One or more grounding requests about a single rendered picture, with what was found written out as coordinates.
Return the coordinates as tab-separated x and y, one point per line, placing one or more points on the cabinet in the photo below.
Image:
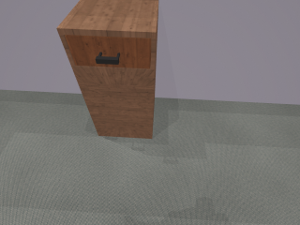
120	100

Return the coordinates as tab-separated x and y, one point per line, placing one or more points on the drawer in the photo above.
135	52

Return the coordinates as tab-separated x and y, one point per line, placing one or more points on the handle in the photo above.
107	60

